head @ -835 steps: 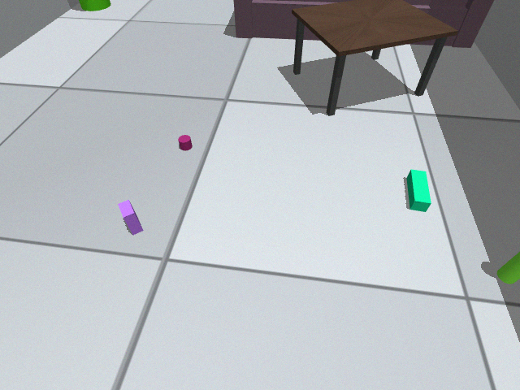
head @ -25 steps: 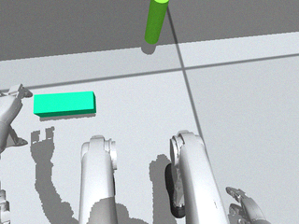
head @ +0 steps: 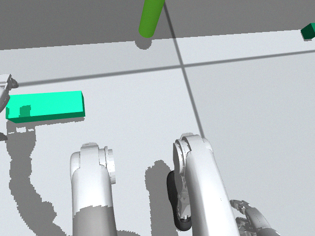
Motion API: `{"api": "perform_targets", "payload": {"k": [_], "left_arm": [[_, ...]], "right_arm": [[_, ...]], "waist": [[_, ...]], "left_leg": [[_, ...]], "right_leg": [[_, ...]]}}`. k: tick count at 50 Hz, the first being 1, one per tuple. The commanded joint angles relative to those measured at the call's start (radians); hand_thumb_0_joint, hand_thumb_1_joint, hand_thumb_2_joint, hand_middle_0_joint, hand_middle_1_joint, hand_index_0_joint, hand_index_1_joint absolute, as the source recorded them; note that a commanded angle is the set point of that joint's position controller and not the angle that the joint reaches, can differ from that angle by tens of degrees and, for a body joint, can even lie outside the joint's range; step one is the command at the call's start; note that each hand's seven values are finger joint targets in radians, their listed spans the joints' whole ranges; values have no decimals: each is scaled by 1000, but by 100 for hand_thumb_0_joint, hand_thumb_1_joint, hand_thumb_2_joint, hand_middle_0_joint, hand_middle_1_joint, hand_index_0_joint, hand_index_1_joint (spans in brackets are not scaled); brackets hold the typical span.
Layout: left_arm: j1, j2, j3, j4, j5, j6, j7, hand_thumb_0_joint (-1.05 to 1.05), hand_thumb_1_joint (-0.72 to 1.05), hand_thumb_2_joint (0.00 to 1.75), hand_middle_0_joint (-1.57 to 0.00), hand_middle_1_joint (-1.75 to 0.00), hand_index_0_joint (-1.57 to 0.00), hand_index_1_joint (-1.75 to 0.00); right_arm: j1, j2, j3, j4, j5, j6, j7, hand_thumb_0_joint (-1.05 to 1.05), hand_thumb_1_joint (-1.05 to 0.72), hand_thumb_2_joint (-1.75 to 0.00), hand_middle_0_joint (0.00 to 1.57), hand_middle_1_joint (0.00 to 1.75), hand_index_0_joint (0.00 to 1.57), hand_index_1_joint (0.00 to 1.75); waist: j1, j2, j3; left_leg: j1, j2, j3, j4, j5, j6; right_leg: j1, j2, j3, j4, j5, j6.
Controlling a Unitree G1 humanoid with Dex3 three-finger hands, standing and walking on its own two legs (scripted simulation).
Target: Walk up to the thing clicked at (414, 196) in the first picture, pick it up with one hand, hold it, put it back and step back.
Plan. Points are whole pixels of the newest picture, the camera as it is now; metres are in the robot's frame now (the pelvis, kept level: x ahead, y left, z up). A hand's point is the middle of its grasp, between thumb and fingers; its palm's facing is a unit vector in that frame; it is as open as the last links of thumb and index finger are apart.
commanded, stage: rise first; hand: left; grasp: from above
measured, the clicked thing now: (48, 106) +0.47 +0.31 -0.31
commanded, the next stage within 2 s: approach in 0.46 s
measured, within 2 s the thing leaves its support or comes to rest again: neither
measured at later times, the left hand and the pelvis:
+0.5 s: hand (7, 110) +0.42 +0.37 -0.18, palm faces -0.43 -0.10 -0.90, open 14.2 cm; pelvis +0.01 +0.00 -0.01, yaw -1 degrees
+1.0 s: hand (48, 95) +0.47 +0.28 -0.19, palm faces -0.36 -0.06 -0.93, open 14.1 cm; pelvis +0.01 -0.01 -0.02, yaw -1 degrees
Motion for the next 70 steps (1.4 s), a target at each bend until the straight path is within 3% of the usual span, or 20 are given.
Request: {"api": "perform_targets", "payload": {"k": [1, 5, 13, 21, 27, 28, 30, 33, 38, 41, 46, 51, 53, 54, 57, 62, 66, 70], "left_arm": [[-282, 310, 49, -133, -1, -8, 61, 0, -52, 99, -8, -97, -8, -97], [-276, 301, 47, -101, 16, -6, 77, 0, -54, 100, -8, -99, -7, -99], [-300, 335, 68, -99, 12, -3, 104, 0, -55, 101, -6, -103, -6, -102], [-300, 352, 81, -71, 0, 6, 109, 0, -56, 101, -6, -103, -6, -103], [-284, 367, 87, -56, -7, 5, 106, 0, -56, 101, -6, -103, -6, -103], [-273, 360, 86, -51, -8, 5, 103, 0, -61, 109, -6, -97, -2, -102], [-298, 340, 69, -48, -10, 1, 107, 0, -54, 99, -6, -104, -7, -103], [-346, 279, 5, -37, -4, -5, 109, 0, -53, 98, -6, -105, -7, -104], [-408, 221, -42, -36, 7, -6, 151, 0, -52, 98, -6, -106, -8, -105], [-429, 215, -38, -33, 24, 24, 202, 0, -54, 99, -6, -106, -7, -104], [-443, 242, 10, 10, 40, 142, 256, 0, -55, 100, -6, -105, -7, -104], [-438, 248, -18, 93, 19, 238, 221, 0, -57, 102, -7, -102, -6, -103], [-397, 265, -14, 101, -14, 250, 189, 0, -57, 103, -7, -102, -6, -102], [-381, 272, -20, 105, -22, 252, 167, 0, -56, 102, -7, -102, -6, -103], [-334, 313, -1, 81, -65, 236, 106, 0, -58, 102, -7, -102, -6, -102], [-339, 291, -33, 33, -102, 132, 25, 0, -57, 102, -7, -103, -7, -103], [-376, 288, -25, -36, -88, 32, 29, 0, -57, 102, -7, -105, -7, -105], [-434, 276, -31, -160, -52, -22, 89, 0, -56, 105, -7, -104, -7, -104]], "right_arm": [[169, -258, -81, -16, -10, -2, -8, 0, -90, -90, 20, 30, 20, 30], [175, -261, -79, -16, -18, 1, -2, 0, -91, -90, 20, 30, 20, 30], [179, -254, -71, -18, -32, 0, 2, 0, -91, -90, 20, 30, 20, 30], [189, -261, -62, -17, -37, -2, 6, 0, -91, -90, 20, 30, 20, 30], [185, -261, -56, -15, -38, -1, 6, 0, -91, -90, 20, 30, 20, 30], [188, -262, -54, -16, -42, -2, 8, 0, -91, -91, 20, 30, 20, 30], [185, -264, -53, -14, -42, -1, 7, 0, -90, -90, 20, 30, 20, 30], [194, -265, -49, -3, -43, -7, 8, 0, -91, -90, 20, 30, 20, 30], [219, -273, -48, 5, -46, -19, 9, 0, -90, -90, 20, 30, 20, 30], [215, -275, -48, -6, -42, -28, 9, 0, -91, -90, 20, 30, 20, 30], [212, -268, -42, -22, -26, -35, 10, 0, -91, -90, 20, 30, 20, 30], [204, -268, -16, -36, -7, -47, 10, 0, -91, -90, 20, 30, 20, 30], [205, -272, -11, -40, 2, -51, 7, 0, -91, -90, 20, 30, 20, 30], [206, -272, -8, -48, 5, -54, 9, 0, -91, -90, 20, 30, 20, 30], [201, -272, -4, -61, 13, -52, 7, 0, -91, -90, 20, 30, 20, 30], [221, -276, 1, -53, -3, -41, 9, 0, -91, -90, 20, 30, 20, 30], [241, -278, -1, -39, -24, -32, 15, 0, -91, -90, 20, 30, 20, 30], [247, -291, -25, -32, -31, -24, 14, 0, -91, -90, 20, 30, 20, 30]], "waist": [[8, 321, -626], [-5, 336, -629], [-8, 330, -651], [-24, 310, -634], [-20, 306, -621], [-21, 301, -616], [-34, 312, -609], [-75, 310, -592], [-108, 327, -616], [-103, 389, -624], [-90, 405, -669], [-102, 359, -612], [-88, 306, -615], [-95, 296, -602], [-79, 245, -598], [-110, 216, -588], [-110, 278, -588], [-116, 402, -651]], "left_leg": [[600, 0, 93, -285, 149, 32], [632, 4, 82, -275, 185, 27], [579, -1, 105, -240, 182, 38], [546, -1, 105, -218, 184, 42], [523, -3, 114, -200, 178, 43], [525, -3, 114, -199, 179, 43], [521, -1, 110, -200, 166, 43], [517, 1, 103, -182, 169, 42], [537, 6, 99, -175, 178, 38], [562, 9, 100, -203, 165, 32], [561, 7, 123, -210, 199, 34], [463, 0, 136, -200, 154, 50], [425, -4, 136, -200, 140, 56], [417, -5, 133, -198, 140, 58], [378, -8, 134, -187, 141, 63], [359, -8, 117, -169, 132, 58], [427, -2, 105, -156, 150, 39], [562, 10, 97, -160, 208, 21]], "right_leg": [[171, 8, -136, -173, 156, -79], [147, 6, -140, -156, 173, -79], [190, 16, -137, -156, 184, -78], [201, 15, -138, -145, 199, -75], [216, 18, -133, -151, 200, -78], [218, 15, -133, -153, 201, -77], [200, 18, -140, -152, 189, -77], [183, 21, -146, -149, 202, -76], [185, 25, -156, -146, 217, -72], [158, 24, -169, -133, 203, -72], [183, 22, -153, -132, 252, -79], [212, 18, -133, -153, 234, -82], [248, 16, -125, -162, 221, -82], [260, 17, -124, -163, 222, -81], [318, 15, -115, -171, 219, -74], [342, 23, -126, -179, 204, -70], [307, 27, -141, -173, 205, -77], [252, 25, -152, -147, 249, -80]]}}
